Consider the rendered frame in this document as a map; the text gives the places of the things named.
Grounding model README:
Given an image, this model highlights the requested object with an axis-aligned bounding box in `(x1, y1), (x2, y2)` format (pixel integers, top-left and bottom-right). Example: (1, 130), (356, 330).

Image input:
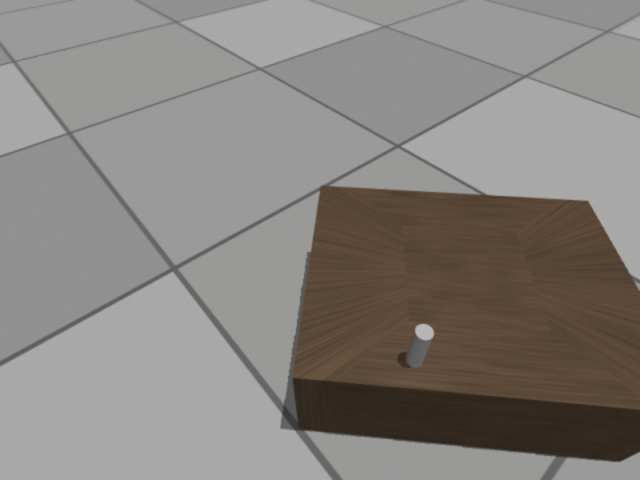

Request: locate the can
(406, 324), (434, 368)

